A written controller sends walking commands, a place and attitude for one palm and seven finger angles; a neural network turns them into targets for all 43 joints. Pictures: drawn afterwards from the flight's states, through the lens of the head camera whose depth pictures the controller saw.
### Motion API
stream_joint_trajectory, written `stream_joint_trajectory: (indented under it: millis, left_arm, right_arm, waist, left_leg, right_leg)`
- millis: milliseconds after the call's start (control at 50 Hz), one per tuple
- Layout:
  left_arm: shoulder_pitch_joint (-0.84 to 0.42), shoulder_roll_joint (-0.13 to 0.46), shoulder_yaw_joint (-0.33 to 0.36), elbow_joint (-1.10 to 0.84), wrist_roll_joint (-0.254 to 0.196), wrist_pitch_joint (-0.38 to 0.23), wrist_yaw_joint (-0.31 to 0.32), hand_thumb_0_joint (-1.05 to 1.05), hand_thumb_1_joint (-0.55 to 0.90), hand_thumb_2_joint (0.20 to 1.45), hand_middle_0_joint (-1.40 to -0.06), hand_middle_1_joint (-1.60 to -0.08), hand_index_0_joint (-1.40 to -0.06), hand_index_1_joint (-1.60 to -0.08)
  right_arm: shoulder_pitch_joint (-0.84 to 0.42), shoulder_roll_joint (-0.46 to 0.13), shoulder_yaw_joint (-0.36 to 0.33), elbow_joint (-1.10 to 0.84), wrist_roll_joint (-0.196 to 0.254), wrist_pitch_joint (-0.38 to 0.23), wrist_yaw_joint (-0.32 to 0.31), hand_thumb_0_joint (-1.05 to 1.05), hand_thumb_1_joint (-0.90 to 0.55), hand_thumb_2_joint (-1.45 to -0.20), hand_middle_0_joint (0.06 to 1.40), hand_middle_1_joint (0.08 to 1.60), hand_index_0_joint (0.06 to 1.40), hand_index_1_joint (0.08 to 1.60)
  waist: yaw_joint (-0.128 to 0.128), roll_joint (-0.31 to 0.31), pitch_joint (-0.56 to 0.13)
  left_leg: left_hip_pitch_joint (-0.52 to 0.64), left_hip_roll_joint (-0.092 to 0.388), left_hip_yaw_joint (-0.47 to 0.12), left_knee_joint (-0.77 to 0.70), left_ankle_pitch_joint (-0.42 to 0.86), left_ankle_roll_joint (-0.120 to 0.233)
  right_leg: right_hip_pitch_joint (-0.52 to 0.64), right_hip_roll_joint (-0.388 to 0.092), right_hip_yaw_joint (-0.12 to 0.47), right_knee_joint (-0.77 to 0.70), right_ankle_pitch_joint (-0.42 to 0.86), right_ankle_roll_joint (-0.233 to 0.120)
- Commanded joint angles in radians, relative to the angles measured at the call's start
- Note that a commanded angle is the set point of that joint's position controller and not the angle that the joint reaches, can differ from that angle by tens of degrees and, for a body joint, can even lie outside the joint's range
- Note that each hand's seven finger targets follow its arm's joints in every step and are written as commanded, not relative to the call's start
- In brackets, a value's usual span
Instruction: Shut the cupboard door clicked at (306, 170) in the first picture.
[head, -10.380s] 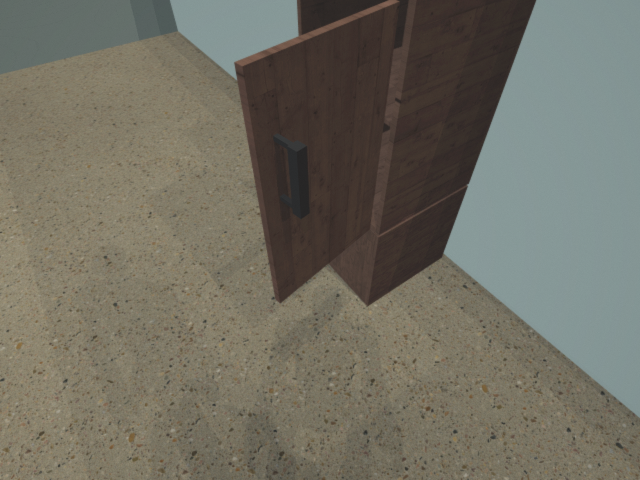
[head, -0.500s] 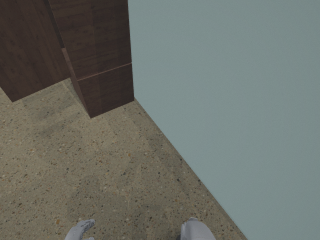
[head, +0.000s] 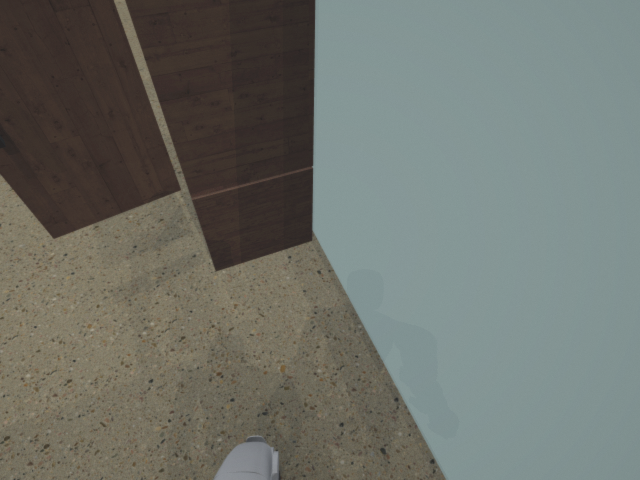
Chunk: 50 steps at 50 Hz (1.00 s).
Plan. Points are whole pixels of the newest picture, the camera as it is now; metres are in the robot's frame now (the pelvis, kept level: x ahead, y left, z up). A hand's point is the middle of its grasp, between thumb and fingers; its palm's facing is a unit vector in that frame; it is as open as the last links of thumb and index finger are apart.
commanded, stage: walk to a spot facing it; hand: left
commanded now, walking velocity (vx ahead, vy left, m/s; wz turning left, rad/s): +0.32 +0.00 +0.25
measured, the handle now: out of the picture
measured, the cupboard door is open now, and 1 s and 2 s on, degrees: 100 100 100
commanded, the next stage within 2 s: turn to face it in 0.08 s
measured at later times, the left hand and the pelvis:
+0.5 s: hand (182, 378) +0.28 +0.24 -0.16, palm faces +0.15 -0.96 -0.22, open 7.3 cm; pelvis +0.19 +0.03 +0.00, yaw +7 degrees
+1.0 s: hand (196, 430) +0.20 +0.20 -0.17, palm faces +0.45 -0.86 -0.25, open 7.3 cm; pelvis +0.25 +0.00 +0.00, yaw +26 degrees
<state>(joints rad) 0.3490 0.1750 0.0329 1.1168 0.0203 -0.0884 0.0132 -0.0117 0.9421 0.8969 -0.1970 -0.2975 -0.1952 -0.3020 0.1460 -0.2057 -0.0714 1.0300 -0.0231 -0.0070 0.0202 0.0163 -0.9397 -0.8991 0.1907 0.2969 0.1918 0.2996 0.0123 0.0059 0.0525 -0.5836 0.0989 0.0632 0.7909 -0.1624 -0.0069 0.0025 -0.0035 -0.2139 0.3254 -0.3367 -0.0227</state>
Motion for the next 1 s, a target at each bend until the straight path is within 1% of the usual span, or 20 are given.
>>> stream_joint_trajectory:
  millis: [0, 40, 60, 80, 100, 120, 180, 220, 260, 420, 500, 560, 580, 600, 620, 640, 680, 760, 920, 980]
  left_arm:
    - [0.089, 0.112, 0.008, 0.004, 0.002, -0.011, 0.005, 0.000, 0.900, 0.900, -0.200, -0.300, -0.200, -0.300]
    - [0.075, 0.138, 0.014, 0.002, -0.001, -0.008, 0.004, 0.000, 0.900, 0.900, -0.200, -0.300, -0.200, -0.300]
    - [0.063, 0.150, 0.016, -0.004, -0.005, -0.005, 0.004, 0.000, 0.900, 0.900, -0.200, -0.300, -0.200, -0.300]
    - [0.067, 0.133, 0.013, -0.026, -0.012, -0.001, -0.004, 0.000, 0.900, 0.900, -0.200, -0.300, -0.200, -0.300]
    - [0.094, 0.062, 0.002, -0.056, -0.020, 0.000, -0.014, 0.000, 0.900, 0.900, -0.200, -0.300, -0.200, -0.300]
    - [0.024, 0.083, 0.006, -0.083, -0.015, 0.002, -0.003, 0.000, 0.900, 0.900, -0.200, -0.300, -0.200, -0.300]
    - [-0.016, 0.052, 0.013, -0.065, -0.001, 0.026, -0.008, 0.000, 0.900, 0.900, -0.200, -0.300, -0.200, -0.300]
    - [0.028, 0.018, 0.011, -0.049, 0.004, 0.047, -0.010, 0.000, 0.900, 0.900, -0.200, -0.300, -0.200, -0.300]
    - [0.047, 0.019, 0.017, -0.055, 0.001, 0.065, -0.006, 0.000, 0.900, 0.900, -0.200, -0.300, -0.200, -0.300]
    - [-0.175, 0.071, 0.038, -0.188, -0.005, 0.094, -0.001, 0.000, 0.900, 0.900, -0.200, -0.300, -0.200, -0.300]
    - [-0.248, 0.090, 0.033, -0.244, -0.010, 0.092, 0.003, 0.000, 0.900, 0.900, -0.200, -0.300, -0.200, -0.300]
    - [-0.193, 0.113, 0.036, -0.253, -0.015, 0.080, 0.006, 0.000, 0.900, 0.900, -0.200, -0.300, -0.200, -0.300]
    - [-0.138, 0.145, 0.044, -0.242, -0.012, 0.070, 0.009, 0.000, 0.900, 0.900, -0.200, -0.300, -0.200, -0.300]
    - [-0.077, 0.234, 0.062, -0.232, 0.001, 0.059, 0.019, 0.000, 0.900, 0.900, -0.200, -0.300, -0.200, -0.300]
    - [-0.040, 0.275, 0.065, -0.225, 0.002, 0.060, 0.021, 0.000, 0.900, 0.900, -0.200, -0.300, -0.200, -0.300]
    - [-0.053, 0.247, 0.059, -0.237, -0.006, 0.056, 0.029, 0.000, 0.900, 0.900, -0.200, -0.300, -0.200, -0.300]
    - [-0.151, 0.190, 0.041, -0.260, -0.010, 0.066, 0.029, 0.000, 0.900, 0.900, -0.200, -0.300, -0.200, -0.300]
    - [-0.165, 0.158, 0.035, -0.272, -0.007, 0.058, 0.028, 0.000, 0.900, 0.900, -0.200, -0.300, -0.200, -0.300]
    - [-0.060, 0.204, 0.055, -0.227, 0.010, 0.067, 0.021, 0.000, 0.900, 0.900, -0.200, -0.300, -0.200, -0.300]
    - [-0.056, 0.233, 0.063, -0.212, 0.010, 0.070, 0.015, 0.000, 0.900, 0.900, -0.200, -0.300, -0.200, -0.300]
  right_arm:
    - [-0.103, 0.012, 0.026, -0.079, 0.003, -0.028, 0.020, 0.000, -0.900, -0.900, 0.200, 0.300, 0.200, 0.300]
    - [-0.013, -0.018, 0.023, -0.053, -0.003, -0.036, 0.008, 0.000, -0.900, -0.900, 0.200, 0.300, 0.200, 0.300]
    - [0.113, -0.050, 0.015, -0.016, -0.008, -0.040, 0.000, 0.000, -0.900, -0.900, 0.200, 0.300, 0.200, 0.300]
    - [0.257, -0.134, -0.005, 0.016, -0.017, -0.043, -0.013, 0.000, -0.900, -0.900, 0.200, 0.300, 0.200, 0.300]
    - [0.370, -0.249, -0.031, 0.031, -0.021, -0.042, -0.025, 0.000, -0.900, -0.900, 0.200, 0.300, 0.200, 0.300]
    - [0.351, -0.258, -0.030, 0.029, 0.000, -0.035, -0.034, 0.000, -0.900, -0.900, 0.200, 0.300, 0.200, 0.300]
    - [0.151, -0.129, 0.008, -0.027, 0.003, -0.059, -0.051, 0.000, -0.900, -0.900, 0.200, 0.300, 0.200, 0.300]
    - [0.117, -0.089, 0.026, -0.023, 0.007, -0.074, -0.054, 0.000, -0.900, -0.900, 0.200, 0.300, 0.200, 0.300]
    - [0.106, -0.098, 0.026, -0.028, 0.012, -0.071, -0.052, 0.000, -0.900, -0.900, 0.200, 0.300, 0.200, 0.300]
    - [0.136, -0.137, -0.005, -0.049, 0.000, -0.029, -0.045, 0.000, -0.900, -0.900, 0.200, 0.300, 0.200, 0.300]
    - [0.145, -0.161, -0.019, -0.053, -0.005, -0.004, -0.045, 0.000, -0.900, -0.900, 0.200, 0.300, 0.200, 0.300]
    - [0.106, -0.171, -0.027, -0.070, 0.001, 0.011, -0.047, 0.000, -0.900, -0.900, 0.200, 0.300, 0.200, 0.300]
    - [0.091, -0.160, -0.025, -0.079, 0.010, 0.011, -0.042, 0.000, -0.900, -0.900, 0.200, 0.300, 0.200, 0.300]
    - [0.110, -0.111, -0.022, -0.090, 0.021, 0.007, -0.032, 0.000, -0.900, -0.900, 0.200, 0.300, 0.200, 0.300]
    - [0.130, -0.103, -0.025, -0.109, 0.021, 0.013, -0.032, 0.000, -0.900, -0.900, 0.200, 0.300, 0.200, 0.300]
    - [0.098, -0.125, -0.025, -0.102, 0.009, 0.026, -0.031, 0.000, -0.900, -0.900, 0.200, 0.300, 0.200, 0.300]
    - [0.077, -0.106, -0.024, -0.092, 0.008, 0.050, -0.018, 0.000, -0.900, -0.900, 0.200, 0.300, 0.200, 0.300]
    - [0.060, -0.079, -0.012, -0.098, 0.005, 0.070, 0.001, 0.000, -0.900, -0.900, 0.200, 0.300, 0.200, 0.300]
    - [-0.084, -0.062, 0.006, -0.151, 0.010, 0.061, 0.007, 0.000, -0.900, -0.900, 0.200, 0.300, 0.200, 0.300]
    - [-0.077, -0.075, 0.010, -0.155, 0.012, 0.050, 0.002, 0.000, -0.900, -0.900, 0.200, 0.300, 0.200, 0.300]
  waist:
    - [0.014, -0.118, 0.078]
    - [-0.043, -0.107, 0.020]
    - [-0.104, -0.090, -0.048]
    - [-0.162, 0.008, -0.165]
    - [-0.167, 0.222, -0.274]
    - [-0.153, 0.149, -0.281]
    - [-0.052, 0.077, -0.062]
    - [-0.002, 0.072, -0.068]
    - [0.017, 0.069, -0.099]
    - [-0.012, 0.095, -0.073]
    - [-0.030, 0.109, -0.071]
    - [0.004, 0.113, -0.090]
    - [0.033, 0.062, -0.111]
    - [0.047, -0.159, -0.177]
    - [0.048, -0.265, -0.202]
    - [0.052, -0.274, -0.184]
    - [-0.007, -0.157, -0.098]
    - [-0.028, -0.175, -0.070]
    - [0.028, -0.199, -0.064]
    - [0.015, -0.204, -0.083]
  left_leg:
    - [0.047, -0.051, 0.045, -0.111, -0.043, 0.034]
    - [0.225, -0.125, 0.103, -0.193, -0.074, 0.060]
    - [0.426, -0.141, 0.102, -0.274, -0.017, 0.076]
    - [0.708, -0.001, -0.057, -0.274, 0.074, 0.130]
    - [0.892, 0.292, -0.473, -0.337, 0.251, 0.263]
    - [0.815, 0.340, -0.519, -0.421, 0.282, 0.293]
    - [0.480, 0.231, -0.286, -0.487, 0.363, 0.217]
    - [0.419, 0.165, -0.155, -0.478, 0.589, 0.190]
    - [0.419, 0.142, -0.109, -0.463, 0.716, 0.188]
    - [0.438, 0.124, -0.202, -0.418, 0.660, 0.185]
    - [0.441, 0.122, -0.284, -0.370, 0.609, 0.175]
    - [0.393, 0.085, -0.320, -0.288, 0.507, 0.134]
    - [0.312, 0.037, -0.292, -0.224, 0.361, 0.084]
    - [0.108, -0.070, -0.183, -0.036, 0.056, 0.013]
    - [0.024, -0.167, -0.064, 0.218, -0.517, -0.040]
    - [0.043, -0.112, -0.119, 0.362, -0.496, -0.038]
    - [0.016, -0.076, -0.103, 0.495, -0.345, -0.052]
    - [0.030, -0.056, -0.056, 0.418, -0.240, -0.068]
    - [0.124, -0.079, 0.026, 0.054, -0.291, -0.050]
    - [0.239, -0.099, 0.051, -0.108, -0.243, -0.031]
  right_leg:
    - [0.007, -0.301, 0.112, -0.068, 0.650, -0.090]
    - [0.006, -0.281, 0.064, 0.090, 0.877, -0.074]
    - [-0.064, -0.262, 0.043, 0.270, 0.888, -0.049]
    - [-0.268, -0.208, 0.019, 0.520, 0.648, -0.007]
    - [-0.521, -0.055, 0.023, 0.869, -0.123, 0.029]
    - [-0.571, -0.056, 0.151, 1.000, -0.228, 0.011]
    - [-0.580, -0.140, 0.222, 0.999, -0.042, 0.031]
    - [-0.495, -0.144, 0.206, 0.876, -0.016, 0.059]
    - [-0.471, -0.122, 0.192, 0.823, 0.009, 0.079]
    - [-0.529, -0.087, 0.199, 0.646, 0.049, 0.109]
    - [-0.437, -0.043, 0.185, 0.459, -0.016, 0.095]
    - [-0.251, -0.028, 0.187, 0.212, 0.084, 0.082]
    - [-0.096, -0.073, 0.209, 0.076, 0.249, 0.076]
    - [0.150, -0.286, 0.391, 0.068, 0.573, 0.009]
    - [0.154, -0.522, 0.508, 0.081, 0.848, -0.122]
    - [0.044, -0.494, 0.504, 0.062, 0.850, -0.154]
    - [-0.065, -0.384, 0.325, 0.053, 0.705, -0.122]
    - [-0.124, -0.326, 0.150, 0.025, 0.636, -0.073]
    - [-0.072, -0.361, 0.110, 0.079, 0.673, -0.097]
    - [-0.098, -0.366, 0.102, 0.136, 0.655, -0.081]
